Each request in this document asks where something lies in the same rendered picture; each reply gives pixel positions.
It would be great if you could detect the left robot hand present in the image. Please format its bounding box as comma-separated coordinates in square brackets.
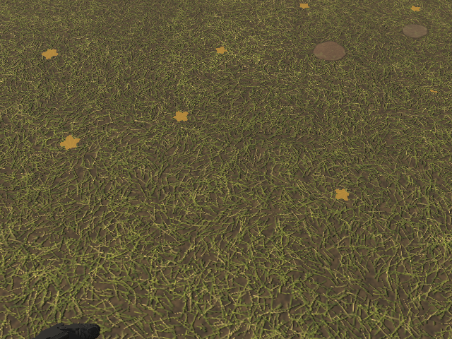
[32, 323, 100, 339]

